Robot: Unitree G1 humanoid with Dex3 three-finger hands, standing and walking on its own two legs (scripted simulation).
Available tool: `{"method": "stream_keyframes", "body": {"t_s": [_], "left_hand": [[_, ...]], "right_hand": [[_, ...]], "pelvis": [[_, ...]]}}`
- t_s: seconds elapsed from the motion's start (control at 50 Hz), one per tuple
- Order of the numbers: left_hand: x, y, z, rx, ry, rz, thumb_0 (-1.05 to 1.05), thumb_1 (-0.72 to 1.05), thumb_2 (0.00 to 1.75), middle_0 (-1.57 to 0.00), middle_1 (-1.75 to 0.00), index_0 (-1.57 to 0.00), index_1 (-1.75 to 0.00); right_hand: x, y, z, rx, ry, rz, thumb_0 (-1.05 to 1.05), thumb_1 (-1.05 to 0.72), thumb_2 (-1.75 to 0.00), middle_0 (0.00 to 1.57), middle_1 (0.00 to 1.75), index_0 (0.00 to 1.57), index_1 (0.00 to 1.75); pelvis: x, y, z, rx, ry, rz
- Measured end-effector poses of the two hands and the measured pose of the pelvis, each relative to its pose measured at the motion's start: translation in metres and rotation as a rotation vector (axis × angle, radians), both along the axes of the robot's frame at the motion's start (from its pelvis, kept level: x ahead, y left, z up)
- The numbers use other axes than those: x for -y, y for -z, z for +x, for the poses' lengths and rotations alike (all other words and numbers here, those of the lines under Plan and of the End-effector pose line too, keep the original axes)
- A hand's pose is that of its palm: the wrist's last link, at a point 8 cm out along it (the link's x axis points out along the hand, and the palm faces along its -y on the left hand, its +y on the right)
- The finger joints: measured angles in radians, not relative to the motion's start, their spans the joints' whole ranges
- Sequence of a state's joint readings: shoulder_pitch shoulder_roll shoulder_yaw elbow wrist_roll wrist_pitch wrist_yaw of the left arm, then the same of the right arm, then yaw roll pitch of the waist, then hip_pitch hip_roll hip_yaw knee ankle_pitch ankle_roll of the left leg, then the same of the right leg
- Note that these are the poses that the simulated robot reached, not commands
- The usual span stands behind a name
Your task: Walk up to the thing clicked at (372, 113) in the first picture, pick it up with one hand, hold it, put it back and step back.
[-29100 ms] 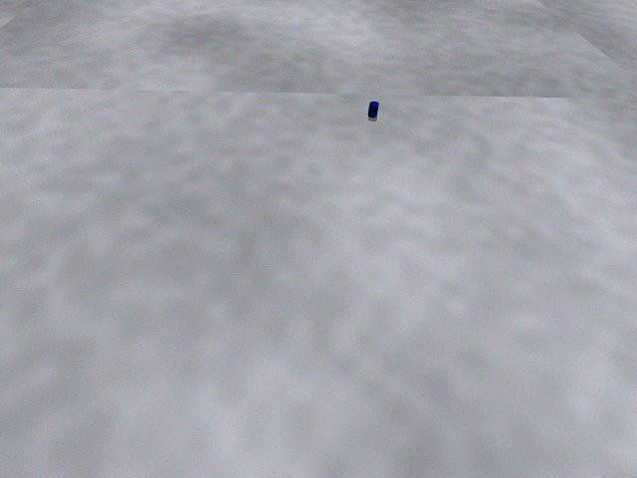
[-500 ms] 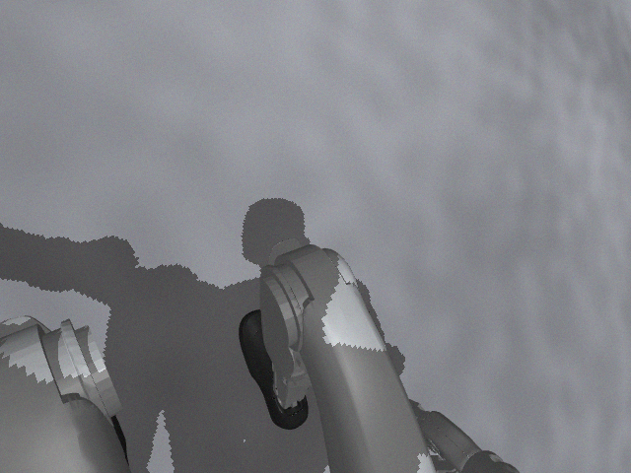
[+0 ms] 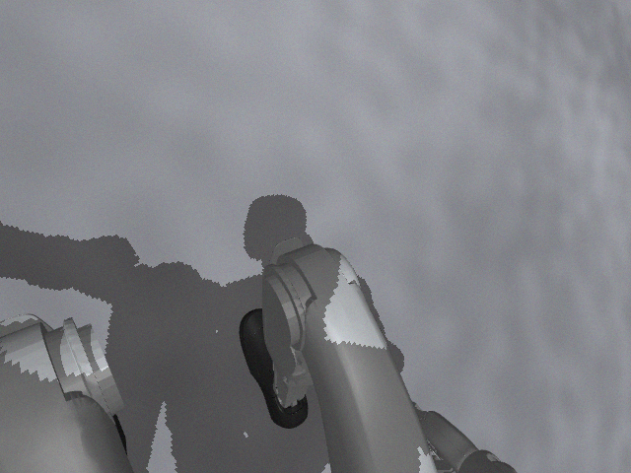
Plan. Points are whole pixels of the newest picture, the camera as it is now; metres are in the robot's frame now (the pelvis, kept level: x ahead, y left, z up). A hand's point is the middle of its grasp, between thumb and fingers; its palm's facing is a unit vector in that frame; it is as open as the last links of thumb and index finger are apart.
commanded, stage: withdraw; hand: left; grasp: from above
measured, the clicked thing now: out of the picture +0.46 +0.35 -0.26
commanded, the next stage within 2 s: home in 1.00 s
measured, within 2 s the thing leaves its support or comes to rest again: neither
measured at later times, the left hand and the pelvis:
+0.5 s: hand out of the picture +0.46 +0.38 -0.11, palm faces -0.31 -0.07 -0.95, open 14.1 cm; pelvis +0.01 +0.00 +0.02, yaw +3 degrees
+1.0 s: hand out of the picture +0.42 +0.35 -0.11, palm faces -0.48 -0.12 -0.87, open 14.1 cm; pelvis -0.01 -0.01 +0.04, yaw +7 degrees
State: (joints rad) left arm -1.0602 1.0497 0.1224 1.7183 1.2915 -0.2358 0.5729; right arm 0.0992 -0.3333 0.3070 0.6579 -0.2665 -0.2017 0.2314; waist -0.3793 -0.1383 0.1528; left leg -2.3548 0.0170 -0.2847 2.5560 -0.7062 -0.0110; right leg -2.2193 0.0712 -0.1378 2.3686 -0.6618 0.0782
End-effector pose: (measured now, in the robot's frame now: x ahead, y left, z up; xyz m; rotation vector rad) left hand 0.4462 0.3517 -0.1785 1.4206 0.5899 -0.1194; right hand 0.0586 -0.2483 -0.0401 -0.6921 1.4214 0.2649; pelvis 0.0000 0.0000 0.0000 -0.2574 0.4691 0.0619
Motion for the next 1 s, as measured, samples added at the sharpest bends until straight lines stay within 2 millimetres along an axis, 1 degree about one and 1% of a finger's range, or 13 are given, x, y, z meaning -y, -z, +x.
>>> {"method": "stream_keyframes", "body": {"t_s": [0.18,0.22,0.26,0.32,0.38,0.44,0.52,0.6,0.68,0.74,0.82,0.9,1.0], "left_hand": [[0.002,-0.001,0.003,0.016,0.004,-0.005,0.00,-0.44,0.93,-0.13,-0.99,-0.14,-0.97],[0.002,-0.004,0.007,0.037,0.007,-0.003,0.00,-0.45,0.94,-0.12,-0.99,-0.13,-0.98],[0.001,-0.012,0.012,0.073,0.016,0.006,0.00,-0.47,0.95,-0.12,-1.00,-0.12,-0.98],[-0.001,-0.033,0.018,0.135,0.025,0.030,0.00,-0.49,0.96,-0.11,-1.00,-0.11,-0.99],[-0.006,-0.061,0.020,0.174,0.010,0.056,0.00,-0.50,0.97,-0.10,-1.00,-0.10,-0.99],[-0.015,-0.093,0.017,0.165,-0.009,0.098,0.00,-0.50,0.98,-0.10,-1.00,-0.09,-0.99],[-0.024,-0.131,0.007,0.099,-0.047,0.125,0.00,-0.51,0.99,-0.09,-1.00,-0.09,-0.99],[-0.022,-0.161,-0.002,0.030,-0.047,0.101,0.00,-0.52,1.00,-0.09,-1.00,-0.08,-1.00],[-0.013,-0.179,-0.006,-0.016,-0.013,0.062,0.00,-0.52,1.01,-0.10,-1.00,-0.08,-1.01],[-0.008,-0.183,-0.007,-0.028,0.014,0.034,0.00,-0.53,1.01,-0.10,-1.00,-0.08,-1.01],[-0.005,-0.175,-0.008,-0.035,0.046,0.019,0.00,-0.53,1.02,-0.10,-1.00,-0.08,-1.01],[-0.007,-0.158,-0.010,-0.045,0.064,0.016,0.00,-0.53,1.02,-0.10,-0.99,-0.08,-1.00],[-0.005,-0.126,-0.013,-0.058,0.091,0.013,0.00,-0.52,1.01,-0.10,-0.99,-0.09,-1.00]], "right_hand": [[0.001,-0.002,-0.002,0.000,0.005,0.000,0.00,-0.90,-0.90,0.21,0.30,0.21,0.30],[0.001,-0.002,-0.003,0.001,0.010,-0.002,0.00,-0.90,-0.90,0.21,0.30,0.21,0.30],[0.002,-0.003,-0.003,0.001,0.018,-0.002,0.00,-0.90,-0.90,0.21,0.30,0.21,0.30],[0.003,-0.002,-0.001,0.006,0.040,0.006,0.00,-0.91,-0.90,0.21,0.30,0.21,0.30],[0.005,0.001,0.005,0.027,0.077,0.025,0.00,-0.91,-0.90,0.21,0.30,0.21,0.30],[0.006,0.006,0.015,0.059,0.115,0.054,0.00,-0.91,-0.90,0.21,0.30,0.21,0.30],[0.007,0.009,0.031,0.106,0.151,0.098,0.00,-0.91,-0.90,0.21,0.30,0.21,0.30],[0.007,0.006,0.043,0.137,0.171,0.118,0.00,-0.91,-0.90,0.20,0.30,0.20,0.30],[0.012,-0.003,0.047,0.152,0.177,0.095,0.00,-0.91,-0.90,0.20,0.30,0.20,0.30],[0.019,-0.011,0.046,0.157,0.179,0.055,0.00,-0.91,-0.90,0.20,0.30,0.20,0.30],[0.030,-0.018,0.039,0.145,0.180,-0.006,0.00,-0.91,-0.90,0.20,0.30,0.20,0.30],[0.036,-0.018,0.028,0.115,0.181,-0.054,0.00,-0.91,-0.90,0.20,0.30,0.20,0.30],[0.036,-0.010,0.012,0.067,0.181,-0.082,0.00,-0.91,-0.90,0.20,0.30,0.20,0.30]], "pelvis": [[0.000,-0.001,0.000,0.002,0.001,0.002],[0.001,0.000,0.000,0.000,0.001,0.003],[0.001,-0.001,0.001,-0.005,0.000,0.003],[0.001,-0.003,0.003,-0.024,-0.003,0.005],[0.002,-0.007,0.005,-0.053,-0.009,0.010],[0.002,-0.013,0.007,-0.080,-0.019,0.020],[0.002,-0.025,0.004,-0.094,-0.034,0.041],[0.004,-0.041,-0.002,-0.097,-0.053,0.062],[0.007,-0.054,-0.007,-0.096,-0.068,0.079],[0.010,-0.059,-0.010,-0.096,-0.071,0.085],[0.013,-0.059,-0.012,-0.095,-0.072,0.087],[0.014,-0.052,-0.013,-0.092,-0.071,0.087],[0.012,-0.040,-0.013,-0.086,-0.067,0.079]]}}
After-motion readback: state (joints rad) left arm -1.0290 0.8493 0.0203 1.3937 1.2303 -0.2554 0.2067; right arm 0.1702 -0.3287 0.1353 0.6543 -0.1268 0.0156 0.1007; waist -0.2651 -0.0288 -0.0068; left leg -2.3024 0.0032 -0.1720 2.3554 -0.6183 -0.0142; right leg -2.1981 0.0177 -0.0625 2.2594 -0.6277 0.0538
